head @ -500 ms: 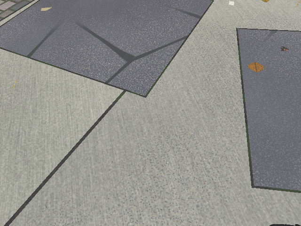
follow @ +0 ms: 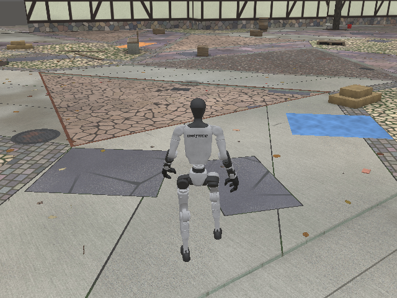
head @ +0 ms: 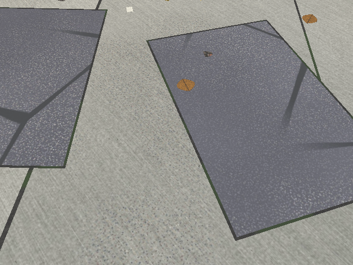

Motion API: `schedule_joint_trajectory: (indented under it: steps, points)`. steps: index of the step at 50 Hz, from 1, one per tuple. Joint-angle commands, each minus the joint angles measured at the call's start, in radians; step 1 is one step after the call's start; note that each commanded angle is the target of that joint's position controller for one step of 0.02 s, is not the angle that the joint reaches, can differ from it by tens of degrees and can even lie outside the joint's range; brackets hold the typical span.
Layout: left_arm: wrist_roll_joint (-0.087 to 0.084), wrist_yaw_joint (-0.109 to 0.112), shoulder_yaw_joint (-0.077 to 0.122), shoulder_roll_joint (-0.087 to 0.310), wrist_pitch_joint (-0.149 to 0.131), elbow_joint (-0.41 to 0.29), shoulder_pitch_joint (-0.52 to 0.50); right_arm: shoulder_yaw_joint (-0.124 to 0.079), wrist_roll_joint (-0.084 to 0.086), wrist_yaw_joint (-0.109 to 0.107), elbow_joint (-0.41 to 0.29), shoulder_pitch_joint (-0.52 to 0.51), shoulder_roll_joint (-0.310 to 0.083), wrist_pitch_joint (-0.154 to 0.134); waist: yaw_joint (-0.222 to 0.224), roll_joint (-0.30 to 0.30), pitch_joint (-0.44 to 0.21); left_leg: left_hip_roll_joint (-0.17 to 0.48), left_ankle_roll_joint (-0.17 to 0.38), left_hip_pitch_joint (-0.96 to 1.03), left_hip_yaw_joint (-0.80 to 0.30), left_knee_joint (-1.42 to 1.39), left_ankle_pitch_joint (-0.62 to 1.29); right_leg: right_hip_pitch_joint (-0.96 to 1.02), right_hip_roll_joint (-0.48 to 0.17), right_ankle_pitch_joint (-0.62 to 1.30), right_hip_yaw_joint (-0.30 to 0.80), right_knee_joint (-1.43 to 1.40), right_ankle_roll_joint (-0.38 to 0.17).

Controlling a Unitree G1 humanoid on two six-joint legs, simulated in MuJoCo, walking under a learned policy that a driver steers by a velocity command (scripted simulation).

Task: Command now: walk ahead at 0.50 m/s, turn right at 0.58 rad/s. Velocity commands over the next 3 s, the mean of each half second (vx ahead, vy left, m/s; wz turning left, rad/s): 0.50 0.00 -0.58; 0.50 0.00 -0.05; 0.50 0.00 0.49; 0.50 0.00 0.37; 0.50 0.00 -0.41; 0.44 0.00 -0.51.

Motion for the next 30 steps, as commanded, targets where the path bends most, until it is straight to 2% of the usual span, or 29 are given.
schedule_joint_trajectory:
  steps: [1, 3, 5, 7, 8, 9, 10, 11, 12, 13, 14, 15, 16, 17, 20, 22, 25, 28, 30]
  points:
    - [0.003, -0.022, -0.011, 0.003, -0.014, -0.096, -0.096, -0.035, 0.007, -0.010, -0.069, -0.061, -0.167, -0.010, 0.004, 0.108, 0.042, 0.265, 0.131, 0.006, -0.077, -0.115, 0.322, -0.008, -0.006, 0.110, -0.038, -0.145, -0.010]
    - [0.001, -0.034, -0.014, 0.001, -0.013, -0.121, -0.150, -0.040, 0.015, -0.011, -0.055, -0.029, -0.181, 0.000, -0.011, 0.100, 0.063, 0.281, 0.123, 0.053, -0.045, -0.105, 0.342, -0.003, 0.003, 0.104, -0.065, -0.210, -0.025]
    - [0.000, -0.044, -0.010, 0.012, -0.012, -0.144, -0.181, -0.045, 0.025, -0.011, -0.045, -0.015, -0.196, 0.013, -0.005, 0.104, 0.071, 0.298, 0.109, 0.107, -0.015, -0.071, 0.435, 0.016, 0.020, 0.054, -0.092, -0.257, -0.050]
    - [0.004, -0.048, 0.006, 0.044, -0.007, -0.152, -0.154, -0.054, 0.034, -0.015, -0.047, -0.021, -0.227, 0.026, 0.035, 0.136, 0.030, 0.300, 0.090, 0.143, 0.026, 0.039, 0.749, 0.122, 0.078, -0.042, -0.146, -0.275, -0.089]
    - [0.006, -0.047, 0.020, 0.071, -0.003, -0.143, -0.095, -0.059, 0.038, -0.019, -0.050, -0.024, -0.244, 0.034, 0.076, 0.154, -0.015, 0.296, 0.082, 0.149, 0.041, 0.144, 0.911, 0.214, 0.117, -0.094, -0.172, -0.276, -0.113]
    - [0.004, -0.043, 0.045, 0.110, 0.001, -0.110, 0.038, -0.061, 0.043, -0.022, -0.055, -0.040, -0.252, 0.042, 0.156, 0.146, -0.084, 0.276, 0.064, 0.105, 0.062, 0.321, 0.969, 0.395, 0.158, -0.077, -0.186, -0.323, -0.146]
    - [0.004, -0.026, 0.079, 0.173, 0.009, -0.059, 0.219, -0.051, 0.035, -0.027, -0.064, -0.044, -0.230, 0.040, 0.244, 0.102, -0.170, 0.238, 0.025, -0.077, 0.072, 0.577, 0.814, 0.693, 0.156, -0.036, -0.121, -0.371, -0.187]
    - [-0.007, -0.006, 0.096, 0.285, 0.010, -0.046, 0.251, -0.006, -0.021, -0.015, -0.113, 0.033, -0.090, 0.025, 0.160, -0.175, -0.244, 0.097, -0.032, -0.518, 0.052, 0.944, -0.110, 1.058, -0.108, -0.044, 0.327, -0.374, -0.318]
    - [-0.003, -0.011, 0.079, 0.269, -0.009, -0.083, 0.264, 0.008, 0.003, -0.001, -0.149, -0.004, -0.097, -0.017, 0.170, -0.166, -0.427, -0.023, -0.043, -0.710, -0.194, 1.146, -0.394, 1.172, -0.247, -0.275, 0.788, -0.570, -0.454]
    - [0.009, -0.017, 0.057, 0.195, -0.023, -0.072, 0.246, -0.012, 0.047, 0.010, -0.176, -0.129, -0.168, -0.043, 0.209, -0.061, -0.313, 0.036, -0.023, -0.810, -0.254, 1.156, -0.294, 1.100, -0.218, -0.251, 0.674, -0.620, -0.384]
    - [0.008, -0.017, 0.047, 0.165, -0.033, -0.069, 0.194, -0.006, 0.051, 0.011, -0.188, -0.159, -0.162, -0.055, 0.175, -0.022, -0.197, 0.075, -0.007, -0.803, -0.244, 1.078, -0.201, 0.951, -0.179, -0.188, 0.544, -0.626, -0.347]
    - [0.009, -0.016, 0.036, 0.135, -0.037, -0.079, 0.116, -0.008, 0.026, 0.003, -0.172, -0.151, -0.159, -0.056, 0.121, 0.046, -0.126, 0.113, -0.013, -0.733, -0.245, 0.991, -0.138, 0.789, -0.135, -0.088, 0.441, -0.632, -0.314]
    - [0.017, -0.013, 0.026, 0.110, -0.039, -0.093, 0.062, -0.017, 0.008, 0.000, -0.164, -0.129, -0.171, -0.047, 0.080, 0.030, -0.097, 0.137, -0.023, -0.654, -0.252, 0.924, -0.100, 0.673, -0.104, 0.003, 0.372, -0.649, -0.300]
    - [0.024, -0.010, 0.022, 0.103, -0.039, -0.102, 0.039, -0.021, 0.004, 0.002, -0.163, -0.113, -0.171, -0.033, 0.056, 0.013, -0.083, 0.143, -0.032, -0.601, -0.252, 0.892, -0.080, 0.599, -0.083, 0.041, 0.345, -0.672, -0.297]
    - [0.018, 0.006, 0.028, 0.125, -0.046, -0.087, 0.057, -0.013, -0.010, -0.001, -0.179, -0.139, -0.129, -0.006, 0.048, 0.019, -0.053, 0.127, -0.075, -0.570, -0.222, 0.762, -0.001, 0.479, -0.048, 0.143, 0.261, -0.700, -0.303]
    - [0.015, 0.019, 0.033, 0.142, -0.044, -0.071, 0.091, -0.003, -0.012, -0.001, -0.204, -0.221, -0.104, -0.003, 0.075, 0.012, -0.025, 0.106, -0.092, -0.574, -0.215, 0.615, 0.135, 0.446, -0.014, 0.134, 0.216, -0.699, -0.277]
    - [0.011, 0.026, 0.027, 0.130, -0.040, -0.042, 0.136, 0.013, -0.003, 0.014, -0.220, -0.317, -0.072, -0.010, 0.125, -0.020, -0.014, 0.067, -0.088, -0.488, -0.197, 0.391, 0.341, 0.423, 0.021, 0.056, 0.158, -0.689, -0.226]
    - [0.007, 0.024, 0.025, 0.131, -0.041, -0.003, 0.198, 0.011, 0.013, 0.029, -0.243, -0.385, -0.089, -0.020, 0.160, -0.028, 0.005, 0.056, -0.067, -0.480, -0.207, 0.310, 0.377, 0.489, -0.021, 0.001, 0.200, -0.661, -0.219]
    - [0.007, 0.025, 0.024, 0.129, -0.036, 0.014, 0.225, 0.006, 0.013, 0.038, -0.259, -0.406, -0.109, -0.027, 0.164, -0.031, 0.013, 0.052, -0.039, -0.511, -0.214, 0.265, 0.307, 0.581, -0.060, 0.021, 0.245, -0.609, -0.213]
Next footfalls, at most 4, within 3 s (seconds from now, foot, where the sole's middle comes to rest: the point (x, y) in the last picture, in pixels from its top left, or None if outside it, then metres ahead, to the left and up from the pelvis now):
0.20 right None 0.27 -0.14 -0.78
0.70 left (175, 233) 0.60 -0.02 -0.78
1.16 right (241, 193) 0.77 -0.32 -0.78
1.66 left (175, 141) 1.06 -0.06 -0.78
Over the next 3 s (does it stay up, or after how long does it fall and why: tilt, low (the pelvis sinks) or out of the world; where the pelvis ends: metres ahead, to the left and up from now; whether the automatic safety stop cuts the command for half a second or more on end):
stays up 1.66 -0.14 0.00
